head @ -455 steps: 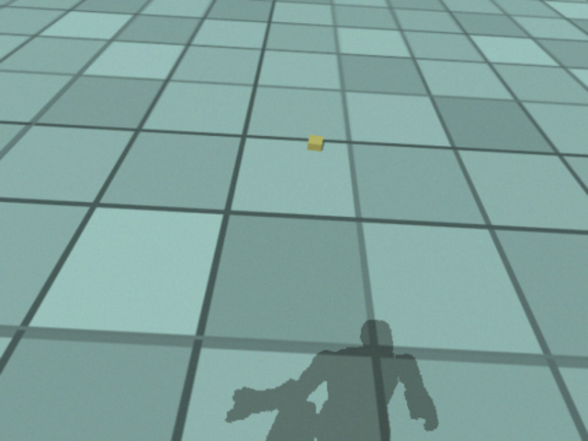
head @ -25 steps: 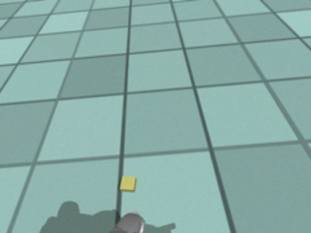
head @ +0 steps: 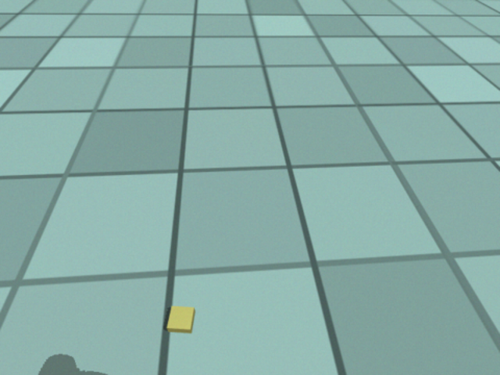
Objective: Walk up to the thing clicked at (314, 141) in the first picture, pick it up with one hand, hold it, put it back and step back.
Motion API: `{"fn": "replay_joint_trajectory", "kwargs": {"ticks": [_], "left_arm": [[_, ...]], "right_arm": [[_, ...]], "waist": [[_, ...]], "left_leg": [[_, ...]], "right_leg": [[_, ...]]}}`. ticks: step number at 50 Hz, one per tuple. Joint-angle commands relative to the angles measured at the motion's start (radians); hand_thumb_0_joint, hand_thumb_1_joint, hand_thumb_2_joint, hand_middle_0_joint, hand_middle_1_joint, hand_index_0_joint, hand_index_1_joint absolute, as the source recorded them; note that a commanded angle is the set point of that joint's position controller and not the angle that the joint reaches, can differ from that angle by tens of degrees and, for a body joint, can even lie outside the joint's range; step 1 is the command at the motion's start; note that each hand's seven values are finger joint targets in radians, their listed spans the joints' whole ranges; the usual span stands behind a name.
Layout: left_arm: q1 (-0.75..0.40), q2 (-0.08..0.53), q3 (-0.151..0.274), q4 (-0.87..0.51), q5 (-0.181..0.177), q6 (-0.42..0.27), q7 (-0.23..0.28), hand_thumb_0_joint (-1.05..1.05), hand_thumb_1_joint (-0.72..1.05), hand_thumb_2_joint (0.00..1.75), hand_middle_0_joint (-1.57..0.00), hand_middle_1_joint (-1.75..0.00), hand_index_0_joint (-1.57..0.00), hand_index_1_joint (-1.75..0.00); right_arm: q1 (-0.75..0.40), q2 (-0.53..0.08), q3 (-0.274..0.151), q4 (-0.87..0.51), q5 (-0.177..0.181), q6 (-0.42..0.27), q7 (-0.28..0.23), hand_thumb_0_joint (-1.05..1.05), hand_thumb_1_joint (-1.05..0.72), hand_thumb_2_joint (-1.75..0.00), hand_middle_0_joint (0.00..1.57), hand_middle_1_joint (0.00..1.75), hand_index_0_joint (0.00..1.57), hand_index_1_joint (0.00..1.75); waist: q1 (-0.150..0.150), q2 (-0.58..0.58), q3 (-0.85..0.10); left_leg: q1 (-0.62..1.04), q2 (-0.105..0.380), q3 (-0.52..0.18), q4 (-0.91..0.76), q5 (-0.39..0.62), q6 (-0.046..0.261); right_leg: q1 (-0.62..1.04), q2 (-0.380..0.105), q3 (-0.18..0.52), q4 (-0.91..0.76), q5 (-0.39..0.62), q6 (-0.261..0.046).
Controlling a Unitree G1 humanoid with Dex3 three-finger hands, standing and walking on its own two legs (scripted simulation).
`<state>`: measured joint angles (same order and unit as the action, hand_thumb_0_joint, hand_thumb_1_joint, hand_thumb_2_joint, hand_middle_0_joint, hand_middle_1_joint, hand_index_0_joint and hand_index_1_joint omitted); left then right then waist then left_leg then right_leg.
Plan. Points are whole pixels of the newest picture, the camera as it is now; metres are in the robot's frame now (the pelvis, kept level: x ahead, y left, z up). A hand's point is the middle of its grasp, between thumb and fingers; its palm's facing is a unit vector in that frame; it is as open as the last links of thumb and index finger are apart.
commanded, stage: stand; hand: left
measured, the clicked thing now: (181, 319) +0.47 +0.23 -0.75
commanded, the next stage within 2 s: none
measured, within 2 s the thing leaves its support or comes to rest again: neither
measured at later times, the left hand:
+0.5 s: hand out of the picture +0.11 +0.25 -0.14, palm faces -0.02 -0.94 -0.34, open 7.4 cm
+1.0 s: hand out of the picture +0.08 +0.26 -0.14, palm faces -0.02 -0.94 -0.34, open 7.4 cm
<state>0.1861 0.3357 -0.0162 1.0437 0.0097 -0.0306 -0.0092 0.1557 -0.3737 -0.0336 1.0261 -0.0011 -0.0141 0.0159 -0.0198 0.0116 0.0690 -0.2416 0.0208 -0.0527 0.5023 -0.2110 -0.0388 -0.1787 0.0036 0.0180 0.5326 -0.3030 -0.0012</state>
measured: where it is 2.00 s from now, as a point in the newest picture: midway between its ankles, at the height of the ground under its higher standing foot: outside the picture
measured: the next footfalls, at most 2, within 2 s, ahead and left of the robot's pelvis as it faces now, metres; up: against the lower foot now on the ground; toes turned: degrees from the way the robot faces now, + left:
none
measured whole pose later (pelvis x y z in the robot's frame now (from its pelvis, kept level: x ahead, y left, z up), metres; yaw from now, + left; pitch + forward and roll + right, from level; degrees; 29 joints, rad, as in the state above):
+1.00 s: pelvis +0.01 +0.00 +0.01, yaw +0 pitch -2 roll +0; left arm 0.10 0.35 0.01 1.15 0.01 -0.01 -0.01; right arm 0.07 -0.35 0.00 1.15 0.00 -0.02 0.01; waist 0.00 0.01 0.06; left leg -0.16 0.03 -0.04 0.33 -0.13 -0.04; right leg -0.09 0.00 0.02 0.34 -0.21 0.01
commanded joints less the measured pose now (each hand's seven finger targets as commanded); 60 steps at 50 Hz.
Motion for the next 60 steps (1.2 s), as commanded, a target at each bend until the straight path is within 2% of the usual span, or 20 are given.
{"fn": "replay_joint_trajectory", "kwargs": {"ticks": [1, 2, 7, 10, 11, 14, 17, 21, 23, 24, 25, 27, 30, 38, 42, 45, 49, 54, 58, 60], "left_arm": [[-0.092, 0.24, 0.061, -0.048, -0.008, -0.027, 0.017, 0.0, 0.9, 0.9, -0.2, -0.3, -0.2, -0.3], [-0.083, 0.231, 0.059, -0.037, -0.01, -0.028, 0.017, 0.0, 0.9, 0.9, -0.2, -0.3, -0.2, -0.3], [-0.116, 0.239, 0.062, -0.011, -0.008, -0.021, 0.018, 0.0, 0.9, 0.9, -0.2, -0.3, -0.2, -0.3], [-0.109, 0.236, 0.064, 0.005, -0.011, -0.02, 0.019, 0.0, 0.9, 0.9, -0.2, -0.3, -0.2, -0.3], [-0.127, 0.242, 0.067, 0.007, -0.011, -0.019, 0.019, 0.0, 0.9, 0.9, -0.2, -0.3, -0.2, -0.3], [-0.138, 0.244, 0.069, 0.017, -0.011, -0.014, 0.018, 0.0, 0.9, 0.9, -0.2, -0.3, -0.2, -0.3], [-0.142, 0.244, 0.074, 0.027, -0.01, -0.011, 0.017, 0.0, 0.9, 0.9, -0.2, -0.3, -0.2, -0.3], [-0.162, 0.243, 0.075, 0.035, -0.007, -0.007, 0.015, 0.0, 0.9, 0.9, -0.2, -0.3, -0.2, -0.3], [-0.148, 0.239, 0.073, 0.04, -0.008, -0.009, 0.015, 0.0, 0.9, 0.9, -0.2, -0.3, -0.2, -0.3], [-0.162, 0.24, 0.074, 0.039, -0.007, -0.009, 0.015, 0.0, 0.9, 0.9, -0.2, -0.3, -0.2, -0.3], [-0.156, 0.238, 0.074, 0.041, -0.009, -0.009, 0.014, 0.0, 0.9, 0.9, -0.2, -0.3, -0.2, -0.3], [-0.163, 0.238, 0.074, 0.042, -0.007, -0.007, 0.015, 0.0, 0.9, 0.9, -0.2, -0.3, -0.2, -0.3], [-0.151, 0.233, 0.074, 0.044, -0.007, -0.003, 0.014, 0.0, 0.9, 0.9, -0.2, -0.3, -0.2, -0.3], [-0.139, 0.23, 0.071, 0.051, -0.007, -0.002, 0.014, 0.0, 0.9, 0.9, -0.2, -0.3, -0.2, -0.3], [-0.135, 0.233, 0.072, 0.049, -0.006, -0.006, 0.015, 0.0, 0.9, 0.9, -0.2, -0.3, -0.2, -0.3], [-0.135, 0.232, 0.071, 0.047, -0.006, -0.004, 0.015, 0.0, 0.9, 0.9, -0.2, -0.3, -0.2, -0.3], [-0.122, 0.23, 0.071, 0.048, -0.005, -0.001, 0.015, 0.0, 0.9, 0.9, -0.2, -0.3, -0.2, -0.3], [-0.117, 0.228, 0.069, 0.049, -0.005, 0.0, 0.015, 0.0, 0.9, 0.9, -0.2, -0.3, -0.2, -0.3], [-0.117, 0.231, 0.068, 0.044, -0.007, 0.0, 0.014, 0.0, 0.9, 0.9, -0.2, -0.3, -0.2, -0.3], [-0.112, 0.233, 0.069, 0.046, -0.004, 0.001, 0.015, 0.0, 0.9, 0.9, -0.2, -0.3, -0.2, -0.3]], "right_arm": [[-0.04, -0.188, -0.032, -0.019, -0.003, -0.028, -0.011, 0.0, -0.9, -0.9, 0.2, 0.3, 0.2, 0.3], [-0.06, -0.19, -0.029, -0.014, -0.001, -0.028, -0.012, 0.0, -0.9, -0.9, 0.2, 0.3, 0.2, 0.3], [-0.084, -0.191, -0.019, 0.015, -0.002, -0.023, -0.015, 0.0, -0.9, -0.9, 0.2, 0.3, 0.2, 0.3], [-0.11, -0.191, -0.015, 0.025, -0.002, -0.026, -0.015, 0.0, -0.9, -0.9, 0.2, 0.3, 0.2, 0.3], [-0.099, -0.19, -0.014, 0.031, -0.002, -0.026, -0.017, 0.0, -0.9, -0.9, 0.2, 0.3, 0.2, 0.3], [-0.122, -0.189, -0.01, 0.042, -0.003, -0.024, -0.018, 0.0, -0.9, -0.9, 0.2, 0.3, 0.2, 0.3], [-0.123, -0.188, -0.007, 0.051, -0.004, -0.025, -0.018, 0.0, -0.9, -0.9, 0.2, 0.3, 0.2, 0.3], [-0.127, -0.187, -0.006, 0.058, -0.006, -0.027, -0.02, 0.0, -0.9, -0.9, 0.2, 0.3, 0.2, 0.3], [-0.146, -0.186, -0.008, 0.057, -0.005, -0.026, -0.02, 0.0, -0.9, -0.9, 0.2, 0.3, 0.2, 0.3], [-0.132, -0.187, -0.006, 0.058, -0.005, -0.027, -0.021, 0.0, -0.9, -0.9, 0.2, 0.3, 0.2, 0.3], [-0.139, -0.19, -0.006, 0.062, -0.005, -0.028, -0.021, 0.0, -0.9, -0.9, 0.2, 0.3, 0.2, 0.3], [-0.134, -0.192, -0.006, 0.064, -0.004, -0.027, -0.022, 0.0, -0.9, -0.9, 0.2, 0.3, 0.2, 0.3], [-0.144, -0.193, -0.007, 0.064, -0.006, -0.029, -0.024, 0.0, -0.9, -0.9, 0.2, 0.3, 0.2, 0.3], [-0.142, -0.193, -0.008, 0.068, -0.006, -0.022, -0.02, 0.0, -0.9, -0.9, 0.2, 0.3, 0.2, 0.3], [-0.139, -0.189, -0.006, 0.068, -0.005, -0.023, -0.022, 0.0, -0.9, -0.9, 0.2, 0.3, 0.2, 0.3], [-0.13, -0.188, -0.006, 0.068, -0.005, -0.021, -0.021, 0.0, -0.9, -0.9, 0.2, 0.3, 0.2, 0.3], [-0.126, -0.193, -0.007, 0.068, -0.007, -0.021, -0.022, 0.0, -0.9, -0.9, 0.2, 0.3, 0.2, 0.3], [-0.129, -0.192, -0.006, 0.069, -0.004, -0.019, -0.021, 0.0, -0.9, -0.9, 0.2, 0.3, 0.2, 0.3], [-0.126, -0.19, -0.005, 0.067, -0.006, -0.021, -0.021, 0.0, -0.9, -0.9, 0.2, 0.3, 0.2, 0.3], [-0.117, -0.191, -0.005, 0.069, -0.004, -0.018, -0.019, 0.0, -0.9, -0.9, 0.2, 0.3, 0.2, 0.3]], "waist": [[0.0, -0.046, -0.065], [0.008, -0.042, -0.069], [0.006, -0.043, -0.07], [0.018, -0.033, -0.096], [0.011, -0.039, -0.105], [0.018, -0.024, -0.09], [0.02, -0.013, -0.102], [0.015, -0.008, -0.098], [0.022, -0.013, -0.116], [0.013, -0.01, -0.12], [0.019, -0.002, -0.113], [0.012, 0.006, -0.121], [0.021, 0.002, -0.137], [0.017, -0.001, -0.087], [0.018, -0.012, -0.123], [0.016, -0.014, -0.108], [0.02, 0.003, -0.112], [0.021, -0.01, -0.095], [0.021, -0.01, -0.096], [0.017, -0.006, -0.077]], "left_leg": [[0.103, 0.088, -0.088, -0.111, 0.135, 0.066], [0.103, 0.083, -0.082, -0.112, 0.128, 0.064], [0.126, 0.086, -0.071, -0.141, 0.128, 0.049], [0.141, 0.095, -0.066, -0.136, 0.208, 0.049], [0.122, 0.097, -0.066, -0.146, 0.223, 0.047], [0.123, 0.096, -0.065, -0.164, 0.184, 0.04], [0.117, 0.103, -0.069, -0.182, 0.203, 0.041], [0.118, 0.107, -0.071, -0.202, 0.167, 0.04], [0.148, 0.106, -0.067, -0.185, 0.214, 0.043], [0.135, 0.108, -0.064, -0.188, 0.23, 0.043], [0.144, 0.105, -0.064, -0.192, 0.208, 0.041], [0.138, 0.109, -0.063, -0.192, 0.22, 0.043], [0.16, 0.112, -0.062, -0.191, 0.255, 0.042], [0.134, 0.103, -0.066, -0.211, 0.131, 0.046], [0.157, 0.109, -0.064, -0.195, 0.23, 0.05], [0.146, 0.104, -0.062, -0.203, 0.172, 0.048], [0.133, 0.107, -0.064, -0.206, 0.201, 0.049], [0.139, 0.102, -0.069, -0.212, 0.154, 0.049], [0.149, 0.1, -0.066, -0.204, 0.19, 0.046], [0.128, 0.095, -0.069, -0.215, 0.11, 0.047]], "right_leg": [[-0.016, -0.115, 0.119, -0.183, 0.159, -0.034], [-0.01, -0.12, 0.121, -0.205, 0.171, -0.033], [0.005, -0.125, 0.117, -0.243, 0.175, -0.027], [0.045, -0.122, 0.099, -0.233, 0.276, -0.02], [0.075, -0.121, 0.093, -0.225, 0.298, -0.018], [0.06, -0.12, 0.097, -0.246, 0.238, -0.019], [0.082, -0.112, 0.084, -0.24, 0.233, -0.014], [0.069, -0.112, 0.085, -0.248, 0.183, -0.017], [0.068, -0.119, 0.086, -0.253, 0.24, -0.015], [0.083, -0.117, 0.083, -0.246, 0.25, -0.015], [0.07, -0.116, 0.087, -0.255, 0.233, -0.014], [0.083, -0.118, 0.087, -0.25, 0.243, -0.015], [0.085, -0.116, 0.08, -0.242, 0.264, -0.018], [0.044, -0.114, 0.087, -0.271, 0.16, -0.015], [0.073, -0.122, 0.086, -0.256, 0.249, -0.014], [0.058, -0.118, 0.081, -0.266, 0.192, -0.013], [0.076, -0.12, 0.08, -0.258, 0.21, -0.015], [0.052, -0.118, 0.078, -0.268, 0.168, -0.013], [0.05, -0.122, 0.082, -0.268, 0.196, -0.017], [0.043, -0.118, 0.079, -0.276, 0.144, -0.014]]}}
